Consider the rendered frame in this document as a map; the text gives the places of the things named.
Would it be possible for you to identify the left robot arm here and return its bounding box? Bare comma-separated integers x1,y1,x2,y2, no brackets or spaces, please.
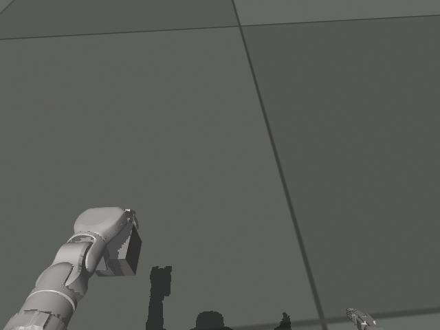
3,231,106,330

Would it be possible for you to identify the cube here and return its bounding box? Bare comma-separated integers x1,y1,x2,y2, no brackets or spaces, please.
95,223,142,277

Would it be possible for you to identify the right robot hand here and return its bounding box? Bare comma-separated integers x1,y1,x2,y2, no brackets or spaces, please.
346,308,383,330

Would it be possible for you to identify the left robot hand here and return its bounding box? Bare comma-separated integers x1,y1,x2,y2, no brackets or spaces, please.
74,207,139,276

